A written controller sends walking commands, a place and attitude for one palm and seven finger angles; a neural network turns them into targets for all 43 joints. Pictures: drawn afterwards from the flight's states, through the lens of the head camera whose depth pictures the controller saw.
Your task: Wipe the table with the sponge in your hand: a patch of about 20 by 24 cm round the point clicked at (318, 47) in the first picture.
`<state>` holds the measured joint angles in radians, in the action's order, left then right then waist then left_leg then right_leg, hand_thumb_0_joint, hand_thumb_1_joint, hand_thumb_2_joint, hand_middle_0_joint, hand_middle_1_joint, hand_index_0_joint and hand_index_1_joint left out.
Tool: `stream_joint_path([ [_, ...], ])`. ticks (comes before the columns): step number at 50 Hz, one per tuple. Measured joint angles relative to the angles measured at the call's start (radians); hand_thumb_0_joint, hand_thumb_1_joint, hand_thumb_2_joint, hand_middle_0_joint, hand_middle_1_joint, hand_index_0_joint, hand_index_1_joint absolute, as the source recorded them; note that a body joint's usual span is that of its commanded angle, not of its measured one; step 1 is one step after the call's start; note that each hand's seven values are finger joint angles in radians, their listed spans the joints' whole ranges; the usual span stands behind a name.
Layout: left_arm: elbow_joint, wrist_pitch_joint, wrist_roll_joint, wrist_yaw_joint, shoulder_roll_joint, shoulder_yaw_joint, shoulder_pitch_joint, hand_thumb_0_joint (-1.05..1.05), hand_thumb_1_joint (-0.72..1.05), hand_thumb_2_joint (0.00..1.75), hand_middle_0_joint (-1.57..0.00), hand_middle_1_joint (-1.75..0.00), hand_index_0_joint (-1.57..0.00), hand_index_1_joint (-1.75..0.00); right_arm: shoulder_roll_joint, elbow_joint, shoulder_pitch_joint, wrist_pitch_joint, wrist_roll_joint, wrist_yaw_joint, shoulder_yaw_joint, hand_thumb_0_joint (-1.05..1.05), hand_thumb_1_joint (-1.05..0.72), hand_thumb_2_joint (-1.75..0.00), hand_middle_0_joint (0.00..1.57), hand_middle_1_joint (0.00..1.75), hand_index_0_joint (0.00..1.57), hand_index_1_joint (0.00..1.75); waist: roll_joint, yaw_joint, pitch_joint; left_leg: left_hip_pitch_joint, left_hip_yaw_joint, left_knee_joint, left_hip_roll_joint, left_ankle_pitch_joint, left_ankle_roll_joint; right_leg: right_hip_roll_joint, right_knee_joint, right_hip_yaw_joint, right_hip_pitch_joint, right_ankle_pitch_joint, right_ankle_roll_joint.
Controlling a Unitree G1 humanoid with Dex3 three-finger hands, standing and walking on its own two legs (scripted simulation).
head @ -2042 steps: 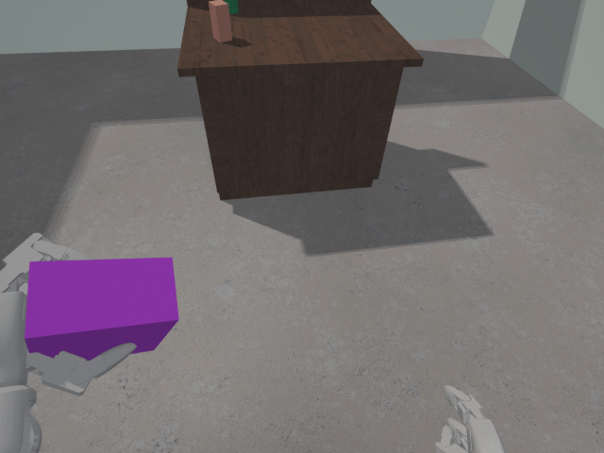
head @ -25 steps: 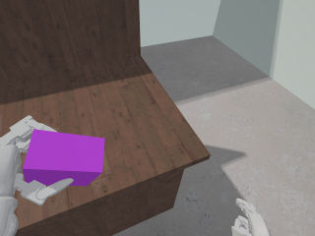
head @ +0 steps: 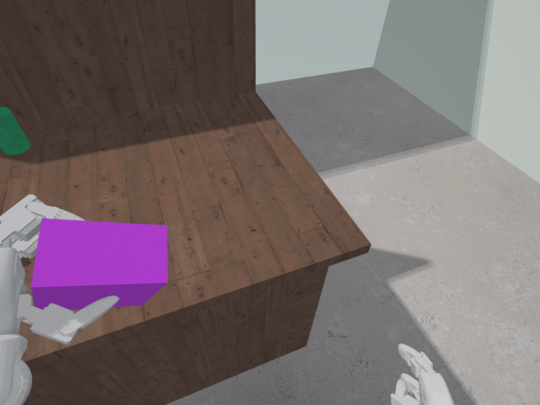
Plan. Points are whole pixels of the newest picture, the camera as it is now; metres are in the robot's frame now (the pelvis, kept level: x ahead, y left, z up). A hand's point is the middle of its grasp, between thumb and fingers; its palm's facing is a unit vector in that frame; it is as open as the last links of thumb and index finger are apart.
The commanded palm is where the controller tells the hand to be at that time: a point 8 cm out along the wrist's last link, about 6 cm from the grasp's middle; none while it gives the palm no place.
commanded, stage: step back with the hand held close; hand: left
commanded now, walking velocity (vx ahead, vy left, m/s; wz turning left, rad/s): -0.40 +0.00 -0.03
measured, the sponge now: (118, 269) +0.23 +0.20 +0.15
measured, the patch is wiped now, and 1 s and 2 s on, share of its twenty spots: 1.00 1.00 1.00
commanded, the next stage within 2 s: stop stepping back and stand still in 0.60 s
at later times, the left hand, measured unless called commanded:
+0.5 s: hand (52, 359) +0.12 +0.21 +0.18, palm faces +0.29 -0.89 -0.34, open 10.6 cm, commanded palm +0.07 +0.26 +0.20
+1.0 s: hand out of the picture -0.06 +0.22 +0.18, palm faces +0.36 -0.86 -0.36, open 10.6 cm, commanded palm -0.10 +0.27 +0.20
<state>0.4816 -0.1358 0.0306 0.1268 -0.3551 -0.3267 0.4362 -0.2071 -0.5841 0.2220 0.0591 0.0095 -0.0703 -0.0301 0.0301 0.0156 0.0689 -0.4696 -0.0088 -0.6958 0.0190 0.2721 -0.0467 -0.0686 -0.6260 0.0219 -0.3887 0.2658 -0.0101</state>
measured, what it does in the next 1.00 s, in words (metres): walks backwards: right foot, then left foot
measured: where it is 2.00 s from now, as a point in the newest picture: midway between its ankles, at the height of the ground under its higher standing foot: outside the picture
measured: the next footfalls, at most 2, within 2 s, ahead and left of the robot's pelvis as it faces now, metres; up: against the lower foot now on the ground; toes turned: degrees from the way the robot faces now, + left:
right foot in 0.44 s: -0.07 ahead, -0.15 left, +0.00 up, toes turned -1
left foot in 0.68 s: -0.11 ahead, +0.11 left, +0.00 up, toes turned -1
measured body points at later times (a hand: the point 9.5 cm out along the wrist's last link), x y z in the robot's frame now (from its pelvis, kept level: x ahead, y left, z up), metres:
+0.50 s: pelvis -0.11 -0.01 +0.00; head -0.10 +0.01 +0.45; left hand +0.10 +0.25 +0.20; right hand +0.06 -0.23 -0.07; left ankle +0.02 +0.10 -0.71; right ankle -0.11 -0.15 -0.72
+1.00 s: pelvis -0.27 -0.01 +0.00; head -0.31 +0.00 +0.45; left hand -0.08 +0.26 +0.20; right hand -0.14 -0.24 -0.08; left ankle -0.16 +0.11 -0.70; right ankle -0.27 -0.12 -0.72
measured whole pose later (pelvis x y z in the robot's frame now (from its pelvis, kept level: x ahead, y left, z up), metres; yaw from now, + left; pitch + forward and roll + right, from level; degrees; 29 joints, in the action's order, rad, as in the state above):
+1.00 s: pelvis -0.27 -0.01 +0.00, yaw -2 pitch -1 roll -2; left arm 0.50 -0.09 0.02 0.13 -0.38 -0.31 0.45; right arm -0.19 -0.63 0.28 0.09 0.01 -0.04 -0.03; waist 0.02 -0.02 0.08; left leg -0.53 -0.02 -0.79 -0.06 0.37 0.00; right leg -0.04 -0.58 -0.08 -0.26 0.32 -0.04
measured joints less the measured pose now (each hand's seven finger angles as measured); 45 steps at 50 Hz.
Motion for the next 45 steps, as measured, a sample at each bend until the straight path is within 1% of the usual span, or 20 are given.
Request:
stream_joint_path([
  [3,0.026,-0.001,0.009,0.001,0.007,0.034,0.005,-0.01,-0.53,1.04,-0.68,-1.29,-0.7,-1.28,0.005,-0.001,-0.02,-0.014,0.0,0.008,0.002,0.01,-0.9,-0.9,0.2,0.3,0.21,0.3,-0.017,-0.013,-0.003,-0.017,-0.012,-0.036,-0.004,0.051,0.024,0.007,0.01,-0.013,-0.009,-0.014,-0.003],
  [7,0.081,-0.013,0.012,-0.002,-0.022,0.039,0.037,-0.01,-0.54,1.04,-0.68,-1.29,-0.7,-1.28,-0.002,0.013,-0.041,-0.032,-0.003,0.008,0.016,0.01,-0.9,-0.9,0.2,0.3,0.21,0.3,-0.046,-0.033,-0.012,0.001,-0.031,-0.008,-0.012,-0.002,0.026,0.021,0.0,-0.015,-0.042,-0.028,0.01],
  [10,0.103,-0.019,0.009,0.002,-0.062,-0.006,0.066,-0.01,-0.54,1.04,-0.69,-1.29,-0.7,-1.28,-0.003,0.027,-0.055,-0.032,-0.006,0.003,0.022,0.01,-0.9,-0.9,0.2,0.3,0.21,0.3,-0.072,-0.03,-0.03,-0.011,-0.007,0.008,-0.005,-0.022,0.014,0.029,-0.02,0.007,-0.072,-0.024,0.021],
  [13,0.093,-0.01,-0.003,0.01,-0.08,-0.046,0.067,-0.01,-0.54,1.04,-0.69,-1.29,-0.7,-1.28,0.008,0.022,-0.053,-0.002,-0.022,0.004,0.032,0.01,-0.9,-0.9,0.2,0.3,0.2,0.3,-0.07,-0.016,-0.037,-0.007,0.006,0.041,-0.021,-0.052,0.009,0.013,-0.206,0.02,-0.106,0.124,0.03],
  [15,0.081,0.0,0.0,0.019,-0.068,-0.05,0.049,-0.01,-0.54,1.04,-0.69,-1.29,-0.7,-1.28,0.016,0.006,-0.045,0.018,-0.021,0.009,0.031,0.01,-0.9,-0.9,0.2,0.3,0.2,0.3,-0.064,0.001,-0.037,0.005,0.014,0.077,-0.038,-0.081,0.013,0.014,-0.241,0.012,-0.087,0.18,0.033],
  [18,0.064,0.014,0.003,0.03,-0.025,-0.028,0.013,-0.01,-0.54,1.04,-0.68,-1.29,-0.7,-1.28,0.026,-0.014,-0.037,0.036,-0.018,0.018,0.016,0.01,-0.9,-0.9,0.2,0.3,0.2,0.3,-0.051,0.014,-0.035,0.015,0.021,0.127,-0.063,-0.126,0.021,0.023,-0.157,0.006,-0.018,0.175,0.033],
  [22,0.062,0.012,-0.002,0.019,-0.004,0.003,-0.013,-0.01,-0.54,1.04,-0.68,-1.3,-0.7,-1.29,0.037,-0.01,-0.036,0.045,-0.018,0.025,-0.007,0.01,-0.9,-0.9,0.2,0.3,0.21,0.3,-0.035,0.0,-0.036,-0.026,0.015,0.128,-0.084,-0.167,0.039,0.036,0.063,0.007,0.101,0.057,0.027],
  [23,0.062,0.003,-0.005,0.012,0.001,0.01,-0.014,-0.01,-0.54,1.04,-0.68,-1.3,-0.7,-1.29,0.034,-0.01,-0.041,0.046,-0.017,0.026,-0.008,0.01,-0.9,-0.9,0.2,0.3,0.21,0.3,-0.014,-0.003,-0.042,-0.048,0.004,0.102,-0.099,-0.162,0.043,0.023,0.1,-0.004,0.107,-0.008,0.026],
  [25,0.064,-0.014,-0.006,-0.003,0.0,0.029,-0.004,-0.01,-0.54,1.04,-0.68,-1.3,-0.7,-1.29,0.031,-0.023,-0.044,0.04,-0.011,0.028,-0.002,0.01,-0.9,-0.9,0.2,0.3,0.21,0.3,0.009,-0.018,-0.053,-0.097,-0.035,-0.009,-0.097,-0.018,0.059,0.004,0.095,-0.02,0.094,-0.026,0.026],
  [27,0.082,-0.02,-0.001,-0.013,-0.012,0.044,0.03,-0.01,-0.54,1.04,-0.68,-1.3,-0.7,-1.29,0.036,-0.036,-0.029,0.022,-0.001,0.026,0.009,0.01,-0.9,-0.9,0.2,0.3,0.21,0.3,-0.026,-0.021,-0.039,-0.144,-0.034,-0.235,-0.051,0.111,0.076,0.025,0.08,-0.007,0.068,-0.02,0.026],
  [29,0.099,-0.024,0.001,-0.021,-0.025,0.038,0.066,-0.01,-0.54,1.04,-0.68,-1.29,-0.7,-1.28,0.037,-0.037,-0.011,0.001,-0.003,0.02,0.011,0.01,-0.9,-0.9,0.2,0.3,0.21,0.3,-0.068,-0.03,-0.018,-0.14,-0.008,-0.359,-0.025,0.168,0.082,0.049,0.079,0.009,0.044,-0.032,0.029],
  [31,0.104,-0.031,0.002,-0.02,-0.045,0.022,0.077,-0.01,-0.54,1.04,-0.69,-1.29,-0.7,-1.28,0.029,-0.028,0.002,-0.009,-0.005,0.012,0.011,0.01,-0.9,-0.9,0.2,0.3,0.21,0.3,-0.098,-0.044,-0.003,-0.082,0.011,-0.299,-0.022,0.184,0.079,0.069,0.073,0.013,0.009,-0.05,0.036],
  [33,0.104,-0.04,0.005,-0.012,-0.062,0.002,0.068,-0.01,-0.54,1.04,-0.69,-1.29,-0.71,-1.28,0.009,-0.013,0.008,-0.006,-0.004,0.005,0.015,0.01,-0.9,-0.9,0.2,0.3,0.21,0.3,-0.108,-0.059,0.004,0.013,0.017,-0.107,-0.03,0.135,0.074,0.082,0.039,0.006,-0.041,-0.056,0.046],
  [34,0.107,-0.043,0.009,-0.006,-0.068,-0.009,0.061,-0.01,-0.54,1.04,-0.69,-1.29,-0.71,-1.28,-0.008,-0.001,0.009,0.0,-0.002,0.001,0.022,0.01,-0.9,-0.9,0.2,0.3,0.21,0.3,-0.097,-0.067,0.003,0.057,0.012,-0.002,-0.043,0.074,0.053,0.081,0.008,-0.004,-0.073,-0.053,0.052],
  [35,0.102,-0.045,0.013,0.001,-0.08,-0.024,0.047,-0.01,-0.54,1.04,-0.69,-1.29,-0.71,-1.28,-0.008,-0.005,-0.002,0.007,0.0,-0.002,0.031,0.01,-0.9,-0.9,0.2,0.3,0.2,0.3,-0.113,-0.07,-0.01,0.048,0.019,0.012,-0.03,0.041,0.027,0.091,-0.041,0.003,-0.106,-0.021,0.048],
  [36,0.091,-0.046,0.016,0.008,-0.088,-0.04,0.038,-0.01,-0.54,1.04,-0.69,-1.29,-0.71,-1.28,-0.001,-0.013,-0.015,0.014,0.001,0.0,0.037,0.01,-0.9,-0.9,0.2,0.3,0.2,0.3,-0.135,-0.061,-0.027,0.043,0.035,0.007,-0.021,0.029,0.018,0.086,-0.12,0.026,-0.139,0.056,0.04],
  [38,0.077,-0.03,0.015,0.021,-0.084,-0.062,0.038,-0.01,-0.54,1.04,-0.69,-1.29,-0.7,-1.28,0.012,-0.022,-0.023,0.037,-0.003,0.011,0.04,0.01,-0.9,-0.9,0.2,0.3,0.2,0.3,-0.148,-0.052,-0.044,0.045,0.053,0.015,-0.027,0.011,0.021,0.055,-0.306,0.046,-0.193,0.164,0.036],
  [40,0.082,-0.001,0.011,0.031,-0.062,-0.058,0.044,-0.01,-0.54,1.04,-0.69,-1.29,-0.7,-1.28,0.02,-0.02,-0.006,0.064,0.004,0.027,0.039,0.01,-0.9,-0.9,0.2,0.3,0.2,0.3,-0.134,-0.049,-0.044,0.051,0.051,0.036,-0.042,-0.015,0.028,0.037,-0.419,0.029,-0.207,0.176,0.039],
  [42,0.09,0.018,0.007,0.037,-0.034,-0.037,0.052,-0.01,-0.54,1.04,-0.69,-1.29,-0.7,-1.29,0.021,-0.021,0.02,0.08,0.012,0.037,0.031,0.01,-0.9,-0.9,0.2,0.3,0.2,0.3,-0.11,-0.047,-0.033,0.056,0.042,0.062,-0.057,-0.043,0.031,0.041,-0.415,-0.005,-0.177,0.146,0.038],
  [45,0.085,0.036,-0.002,0.035,-0.016,-0.006,0.059,-0.01,-0.54,1.04,-0.68,-1.3,-0.7,-1.29,0.022,-0.032,0.051,0.073,0.007,0.035,0.012,0.01,-0.9,-0.9,0.2,0.3,0.2,0.3,-0.072,-0.049,-0.004,0.05,0.024,0.09,-0.074,-0.062,0.036,0.044,-0.284,-0.042,-0.072,0.156,0.027],
])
